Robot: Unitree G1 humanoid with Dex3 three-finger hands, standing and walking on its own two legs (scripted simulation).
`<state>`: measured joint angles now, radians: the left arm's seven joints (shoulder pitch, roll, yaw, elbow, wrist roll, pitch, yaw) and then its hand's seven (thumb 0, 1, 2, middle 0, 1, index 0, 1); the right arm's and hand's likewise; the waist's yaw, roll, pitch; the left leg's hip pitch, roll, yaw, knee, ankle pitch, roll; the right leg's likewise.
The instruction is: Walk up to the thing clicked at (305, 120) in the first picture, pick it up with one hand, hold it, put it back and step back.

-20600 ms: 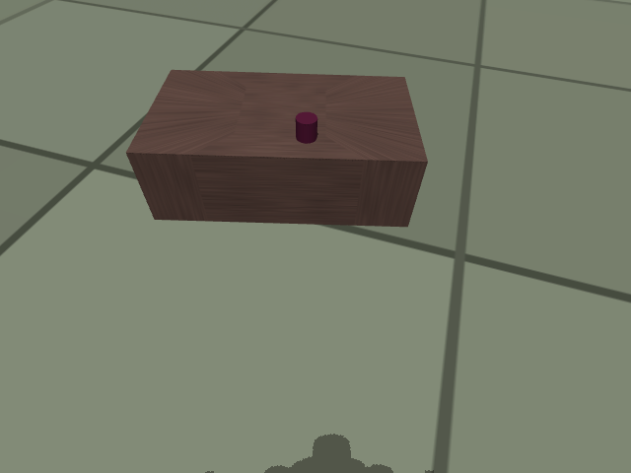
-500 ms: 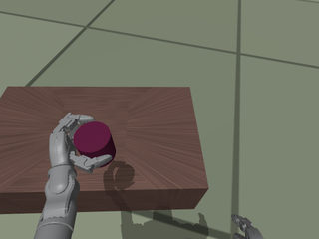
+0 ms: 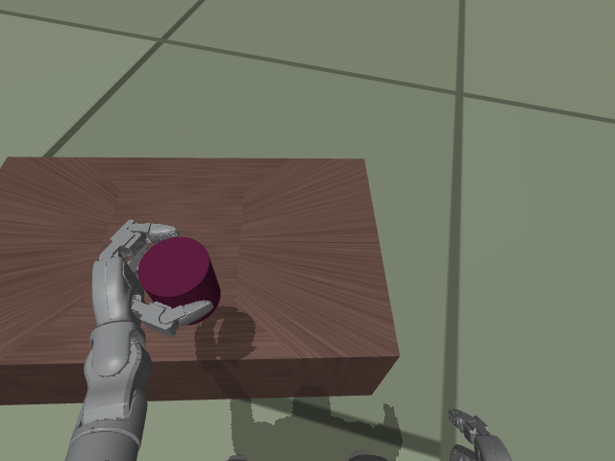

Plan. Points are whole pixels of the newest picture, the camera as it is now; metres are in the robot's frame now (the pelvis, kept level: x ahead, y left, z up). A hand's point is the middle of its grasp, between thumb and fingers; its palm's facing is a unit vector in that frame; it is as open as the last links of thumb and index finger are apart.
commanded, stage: crouch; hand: left
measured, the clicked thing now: (182, 282) +0.34 +0.15 +0.03
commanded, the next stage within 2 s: lower in 1.18 s
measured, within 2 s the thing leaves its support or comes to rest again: neither
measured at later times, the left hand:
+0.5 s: hand (180, 269) +0.44 +0.20 -0.10, palm faces +0.24 -0.97 -0.01, open 11.5 cm
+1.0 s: hand (178, 275) +0.47 +0.23 -0.17, palm faces +0.28 -0.96 -0.01, open 11.5 cm
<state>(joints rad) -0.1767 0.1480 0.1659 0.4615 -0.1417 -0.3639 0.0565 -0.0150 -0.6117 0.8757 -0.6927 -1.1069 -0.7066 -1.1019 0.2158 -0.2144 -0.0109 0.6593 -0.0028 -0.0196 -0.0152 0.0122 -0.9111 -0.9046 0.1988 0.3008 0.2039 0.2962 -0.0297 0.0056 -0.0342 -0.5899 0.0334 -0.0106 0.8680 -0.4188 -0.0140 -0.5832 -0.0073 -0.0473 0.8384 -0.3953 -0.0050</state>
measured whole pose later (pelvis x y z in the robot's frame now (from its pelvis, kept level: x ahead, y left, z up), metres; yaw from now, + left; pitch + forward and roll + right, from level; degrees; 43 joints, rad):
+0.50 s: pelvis -0.02 +0.01 -0.12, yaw -2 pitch +27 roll -3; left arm -0.69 0.33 0.38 1.03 -0.10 -0.61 0.00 -0.01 -0.61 0.87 -0.71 -1.09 -0.72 -1.08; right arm 0.24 -0.24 0.00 0.69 -0.06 0.00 0.05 0.01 -0.91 -0.90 0.20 0.30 0.20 0.30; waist -0.10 0.01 -0.15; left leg -1.33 0.04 -0.03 1.46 -0.61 -0.01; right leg -1.32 -0.01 -0.05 1.41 -0.57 0.00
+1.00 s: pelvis -0.05 +0.01 -0.18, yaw -3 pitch +33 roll -4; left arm -0.85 0.47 0.48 1.15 -0.06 -0.59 -0.01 -0.01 -0.61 0.87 -0.70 -1.09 -0.72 -1.09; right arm 0.21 -0.26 0.03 0.68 -0.07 0.03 0.05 0.01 -0.92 -0.91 0.20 0.30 0.20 0.30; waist -0.16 0.01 -0.17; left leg -1.62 0.05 -0.06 1.68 -0.64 -0.01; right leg -1.59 0.00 -0.07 1.61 -0.59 -0.01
